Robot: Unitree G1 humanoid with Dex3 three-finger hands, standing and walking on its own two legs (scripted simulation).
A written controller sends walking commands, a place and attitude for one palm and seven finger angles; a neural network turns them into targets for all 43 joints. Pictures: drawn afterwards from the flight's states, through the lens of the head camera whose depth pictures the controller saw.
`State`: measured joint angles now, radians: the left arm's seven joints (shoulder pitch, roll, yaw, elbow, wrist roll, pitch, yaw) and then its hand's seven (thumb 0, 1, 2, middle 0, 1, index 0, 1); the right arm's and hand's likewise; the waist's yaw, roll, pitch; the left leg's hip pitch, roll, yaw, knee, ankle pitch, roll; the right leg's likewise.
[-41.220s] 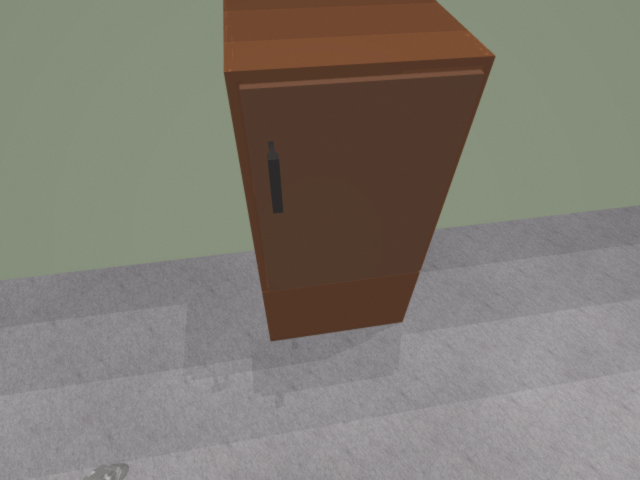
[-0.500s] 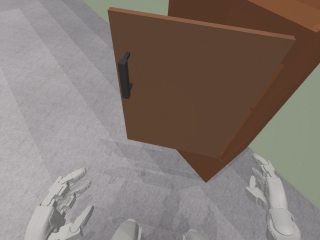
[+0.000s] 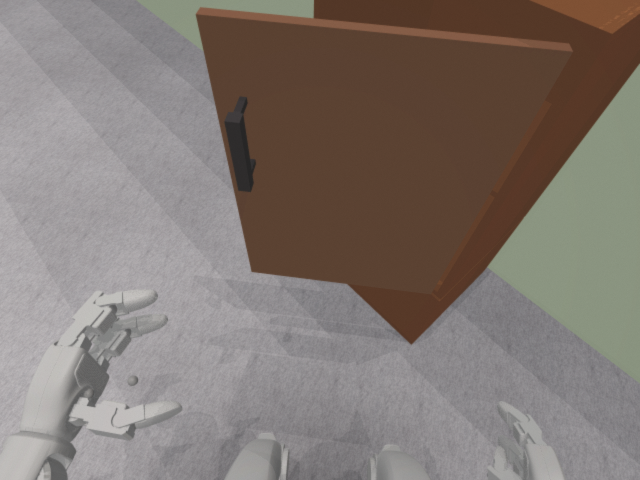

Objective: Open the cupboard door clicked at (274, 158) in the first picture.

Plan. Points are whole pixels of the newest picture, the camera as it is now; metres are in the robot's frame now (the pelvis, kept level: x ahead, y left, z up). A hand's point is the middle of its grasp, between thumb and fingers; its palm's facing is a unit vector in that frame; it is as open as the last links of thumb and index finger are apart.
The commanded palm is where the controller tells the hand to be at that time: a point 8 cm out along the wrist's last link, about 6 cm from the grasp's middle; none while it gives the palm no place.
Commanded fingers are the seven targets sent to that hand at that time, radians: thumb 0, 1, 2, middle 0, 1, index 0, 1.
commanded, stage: raise the hand with hooked fingers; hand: left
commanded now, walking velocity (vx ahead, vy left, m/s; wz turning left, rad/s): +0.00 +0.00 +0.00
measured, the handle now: (243, 146) +0.55 +0.15 +0.08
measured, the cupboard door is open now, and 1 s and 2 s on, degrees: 41 41 41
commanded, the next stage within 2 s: move the hooked fingers beside the handle in 1.12 s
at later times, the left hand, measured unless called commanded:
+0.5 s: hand (93, 320) +0.27 +0.26 +0.08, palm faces -0.05 -1.00 -0.07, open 13.9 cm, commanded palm +0.25 +0.31 +0.08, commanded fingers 0.00 -0.50 0.30 -0.30 -1.20 -0.30 -1.20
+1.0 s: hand (99, 291) +0.30 +0.26 +0.08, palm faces -0.07 -1.00 -0.05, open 14.0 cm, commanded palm +0.28 +0.31 +0.09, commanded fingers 0.00 -0.50 0.30 -0.30 -1.20 -0.30 -1.20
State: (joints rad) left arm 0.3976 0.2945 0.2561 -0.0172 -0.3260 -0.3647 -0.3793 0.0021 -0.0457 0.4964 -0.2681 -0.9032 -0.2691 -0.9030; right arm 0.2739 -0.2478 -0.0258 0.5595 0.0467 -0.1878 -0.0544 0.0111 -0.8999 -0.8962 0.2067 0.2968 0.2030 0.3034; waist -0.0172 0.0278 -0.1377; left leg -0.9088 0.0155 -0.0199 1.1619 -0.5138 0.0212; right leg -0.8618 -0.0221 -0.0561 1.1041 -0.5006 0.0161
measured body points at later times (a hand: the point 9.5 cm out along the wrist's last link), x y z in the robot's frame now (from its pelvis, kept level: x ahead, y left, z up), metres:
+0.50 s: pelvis +0.01 -0.01 +0.02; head +0.06 +0.01 +0.47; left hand +0.26 +0.31 +0.09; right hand +0.18 -0.25 -0.05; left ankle +0.03 +0.10 -0.65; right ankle +0.02 -0.14 -0.65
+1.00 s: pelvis +0.01 -0.01 +0.02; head +0.08 +0.01 +0.47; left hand +0.30 +0.31 +0.09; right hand +0.16 -0.27 -0.05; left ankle +0.03 +0.10 -0.65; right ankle +0.02 -0.14 -0.65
